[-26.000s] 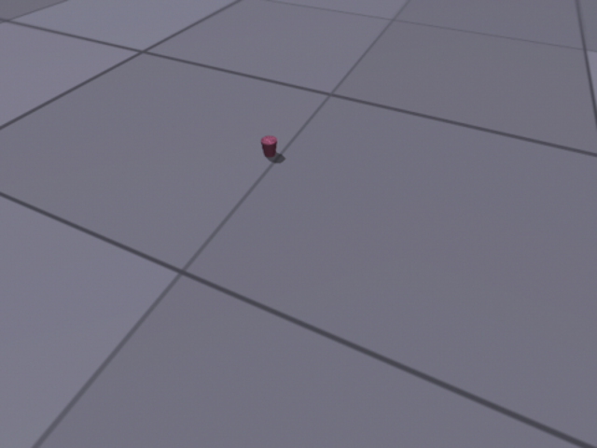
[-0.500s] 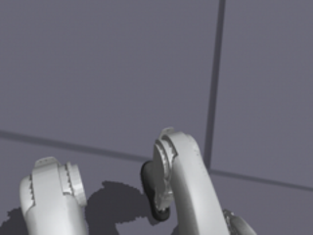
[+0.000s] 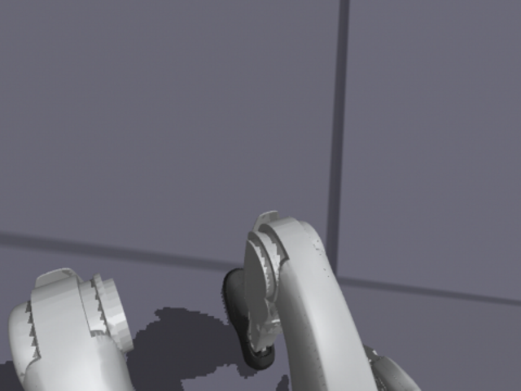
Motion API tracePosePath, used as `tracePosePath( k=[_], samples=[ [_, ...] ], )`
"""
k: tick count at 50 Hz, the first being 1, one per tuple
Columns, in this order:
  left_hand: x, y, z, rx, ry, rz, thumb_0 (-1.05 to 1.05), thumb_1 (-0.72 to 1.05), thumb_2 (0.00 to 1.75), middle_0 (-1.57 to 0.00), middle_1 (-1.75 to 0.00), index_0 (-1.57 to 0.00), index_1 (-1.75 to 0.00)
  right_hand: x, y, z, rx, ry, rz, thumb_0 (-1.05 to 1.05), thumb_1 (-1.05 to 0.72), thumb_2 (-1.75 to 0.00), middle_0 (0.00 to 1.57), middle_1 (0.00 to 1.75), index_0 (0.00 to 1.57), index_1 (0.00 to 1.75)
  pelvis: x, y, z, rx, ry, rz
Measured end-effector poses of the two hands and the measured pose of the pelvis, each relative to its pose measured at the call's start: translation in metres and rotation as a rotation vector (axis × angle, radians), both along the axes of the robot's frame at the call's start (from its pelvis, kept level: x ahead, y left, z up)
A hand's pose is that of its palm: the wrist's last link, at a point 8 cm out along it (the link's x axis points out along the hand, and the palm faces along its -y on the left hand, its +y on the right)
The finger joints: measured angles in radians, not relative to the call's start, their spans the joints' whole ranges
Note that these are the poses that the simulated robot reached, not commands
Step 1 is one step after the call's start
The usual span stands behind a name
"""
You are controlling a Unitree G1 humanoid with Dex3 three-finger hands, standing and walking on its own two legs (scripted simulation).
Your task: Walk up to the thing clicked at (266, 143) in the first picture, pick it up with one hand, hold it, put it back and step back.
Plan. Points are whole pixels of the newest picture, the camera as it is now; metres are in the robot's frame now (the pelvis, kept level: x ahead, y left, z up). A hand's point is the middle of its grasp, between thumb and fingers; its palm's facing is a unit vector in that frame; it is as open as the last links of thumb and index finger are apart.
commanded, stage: open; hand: left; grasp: from above
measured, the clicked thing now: out of the picture +0.45 +0.38 -0.26
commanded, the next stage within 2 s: withdraw in 1.12 s
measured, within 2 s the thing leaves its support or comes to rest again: neither
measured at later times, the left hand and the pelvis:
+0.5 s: hand out of the picture +0.44 +0.39 -0.22, palm faces -0.45 -0.15 -0.88, open 11.9 cm; pelvis +0.00 +0.00 +0.00, yaw +0 degrees
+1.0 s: hand out of the picture +0.43 +0.39 -0.21, palm faces -0.45 -0.15 -0.88, open 12.4 cm; pelvis -0.01 +0.00 +0.00, yaw -1 degrees
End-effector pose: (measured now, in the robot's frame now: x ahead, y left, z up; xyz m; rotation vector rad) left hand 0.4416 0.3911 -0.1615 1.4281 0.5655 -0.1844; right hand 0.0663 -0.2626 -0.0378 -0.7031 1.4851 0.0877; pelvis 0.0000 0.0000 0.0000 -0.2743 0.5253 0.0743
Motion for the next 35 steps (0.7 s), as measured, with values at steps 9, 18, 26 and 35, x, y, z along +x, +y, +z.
tracePosePath(
  k=[9, 18, 26, 35],
  samples=[
    [0.0009, -0.0002, -0.0008, 0.006, 0.006, 0.015, -0.05, -0.22, 0.98, -0.46, -1.29, -0.32, -1.14, -0.0026, 0.0020, -0.0006, 0.015, -0.010, 0.013, 0.00, -0.90, -0.90, 0.21, 0.30, 0.20, 0.30, -0.0016, -0.0002, -0.0009, -0.003, -0.011, -0.005],
    [0.0009, -0.0002, 0.0006, 0.002, -0.006, 0.013, -0.02, -0.27, 1.08, -0.27, -1.34, -0.23, -1.24, -0.0043, 0.0001, 0.0011, 0.013, -0.002, 0.027, 0.00, -0.90, -0.90, 0.21, 0.30, 0.20, 0.30, -0.0026, -0.0018, -0.0012, -0.002, -0.019, -0.006],
    [0.0006, 0.0012, 0.0021, 0.012, 0.007, 0.018, 0.00, -0.34, 1.13, -0.16, -1.34, -0.19, -1.28, -0.0041, -0.0026, 0.0015, 0.012, -0.011, 0.034, 0.00, -0.90, -0.90, 0.21, 0.30, 0.20, 0.30, -0.0040, -0.0022, -0.0017, -0.002, -0.025, -0.008],
    [-0.0006, 0.0010, 0.0028, 0.007, 0.011, 0.014, 0.00, -0.36, 1.11, -0.13, -1.31, -0.17, -1.27, -0.0032, -0.0027, 0.0016, 0.014, -0.008, 0.040, 0.00, -0.90, -0.90, 0.21, 0.30, 0.20, 0.30, -0.0045, -0.0029, -0.0009, -0.001, -0.028, -0.009]
  ],
)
